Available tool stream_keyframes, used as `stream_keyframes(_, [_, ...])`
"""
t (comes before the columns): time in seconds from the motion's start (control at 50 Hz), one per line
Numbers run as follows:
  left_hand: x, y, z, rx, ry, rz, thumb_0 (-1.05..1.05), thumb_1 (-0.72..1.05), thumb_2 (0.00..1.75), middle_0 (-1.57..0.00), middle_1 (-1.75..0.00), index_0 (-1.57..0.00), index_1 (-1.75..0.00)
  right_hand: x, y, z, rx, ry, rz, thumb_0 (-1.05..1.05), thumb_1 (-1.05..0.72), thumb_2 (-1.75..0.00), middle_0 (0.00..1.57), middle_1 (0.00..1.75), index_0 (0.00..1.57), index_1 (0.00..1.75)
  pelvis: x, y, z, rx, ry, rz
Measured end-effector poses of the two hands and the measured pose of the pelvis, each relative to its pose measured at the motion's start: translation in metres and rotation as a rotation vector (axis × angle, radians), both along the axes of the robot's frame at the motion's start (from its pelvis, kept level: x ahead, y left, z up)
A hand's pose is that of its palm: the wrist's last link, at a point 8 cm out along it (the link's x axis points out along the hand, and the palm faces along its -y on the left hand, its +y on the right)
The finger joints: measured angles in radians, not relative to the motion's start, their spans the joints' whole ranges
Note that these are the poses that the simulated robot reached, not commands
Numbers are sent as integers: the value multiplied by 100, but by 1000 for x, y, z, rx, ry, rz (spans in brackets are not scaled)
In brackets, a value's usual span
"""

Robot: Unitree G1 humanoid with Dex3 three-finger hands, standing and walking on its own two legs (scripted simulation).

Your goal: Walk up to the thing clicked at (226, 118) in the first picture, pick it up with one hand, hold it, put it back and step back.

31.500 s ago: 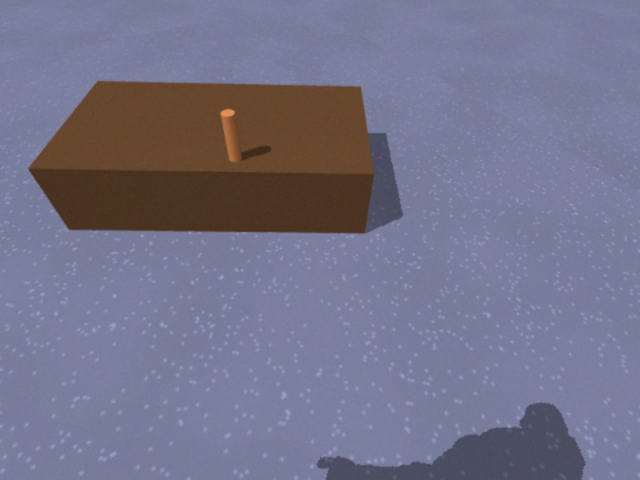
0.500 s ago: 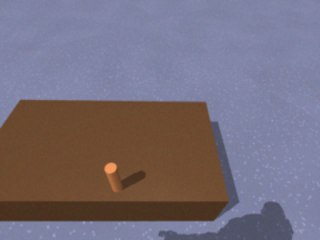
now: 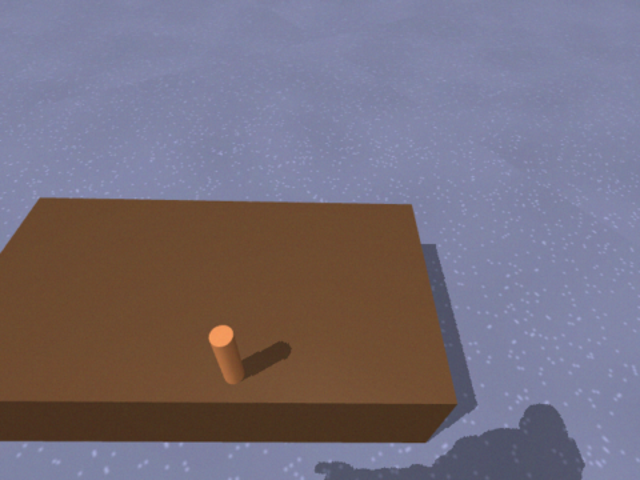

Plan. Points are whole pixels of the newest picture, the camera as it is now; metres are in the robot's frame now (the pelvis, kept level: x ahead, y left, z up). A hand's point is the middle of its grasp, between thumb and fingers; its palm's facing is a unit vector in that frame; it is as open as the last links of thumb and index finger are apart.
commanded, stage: stand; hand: left
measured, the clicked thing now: (228, 356) +0.44 +0.21 -0.36
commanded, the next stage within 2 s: step back in 0.48 s
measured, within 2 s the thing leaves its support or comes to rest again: neither
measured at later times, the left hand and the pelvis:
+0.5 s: hand out of the picture +0.07 +0.25 -0.16, palm faces -0.02 -0.94 -0.34, open 7.4 cm; pelvis +0.00 +0.00 +0.00, yaw +0 degrees
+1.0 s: hand out of the picture +0.06 +0.31 -0.18, palm faces -0.02 -0.94 -0.34, open 7.4 cm; pelvis -0.07 +0.05 -0.02, yaw +0 degrees
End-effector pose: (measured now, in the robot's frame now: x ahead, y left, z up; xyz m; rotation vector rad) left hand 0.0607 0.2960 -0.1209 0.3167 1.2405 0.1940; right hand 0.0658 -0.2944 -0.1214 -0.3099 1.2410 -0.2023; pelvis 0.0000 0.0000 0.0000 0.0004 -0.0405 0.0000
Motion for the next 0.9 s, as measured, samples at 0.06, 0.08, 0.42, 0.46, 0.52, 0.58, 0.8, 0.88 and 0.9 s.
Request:
stream_keyframes(0.06, [0, 0, 0, 1, 0, -1, 1, 91, 90, -20, -30, -20, -30, 0, 0, 0, 1, 1, 0, 1, -90, -89, 20, 30, 20, 30, 0, 0, 0, 0, 0, 1])
stream_keyframes(0.08, [0, 0, 0, 1, 1, -1, 1, 91, 90, -20, -30, -20, -30, 0, 0, 0, 1, 2, 0, 1, -90, -89, 20, 30, 20, 30, 0, 0, 0, 0, 1, 1])
stream_keyframes(0.42, [1, 1, 1, 2, 6, 0, 1, 91, 89, -20, -30, -20, -30, -2, 0, -1, 2, 11, -2, 1, -90, -89, 20, 30, 20, 30, 2, 0, 0, 2, 4, 0])
stream_keyframes(0.46, [2, 1, 1, 3, 6, -1, 1, 91, 89, -20, -30, -20, -30, -1, 0, -1, 3, 12, -2, 1, -90, -89, 20, 30, 20, 30, 2, 0, 0, 2, 5, 1])
stream_keyframes(0.52, [2, 2, 0, 1, -2, 18, 1, 91, 89, -20, -30, -20, -30, 0, -1, -2, 3, 12, -4, 1, -90, -89, 20, 30, 20, 30, -1, 0, -2, -3, 8, 3])
stream_keyframes(0.58, [1, 8, -2, 12, -9, 33, 1, 91, 89, -20, -30, -20, -30, 2, -5, -4, -6, 2, -5, 1, -90, -89, 20, 30, 20, 30, -11, 1, -5, -12, 6, 6])
stream_keyframes(0.8, [11, 47, -24, 20, -67, 2, 1, 90, 89, -20, -30, -20, -30, -19, 2, -6, -87, -9, -4, 1, -90, -89, 20, 30, 20, 30, -36, 34, -29, -22, 7, 22])
stream_keyframes(0.88, [19, 57, -27, 16, -107, 5, 1, 91, 89, -20, -30, -20, -30, -42, 18, 0, -99, 21, 12, 1, -90, -89, 20, 30, 20, 30, -51, 42, -27, -27, 5, 25])
stream_keyframes(0.9, [19, 57, -26, 13, -110, 2, 1, 91, 89, -20, -30, -20, -30, -47, 22, 2, -99, 29, 13, 1, -90, -89, 20, 30, 20, 30, -54, 43, -24, -30, 9, 27])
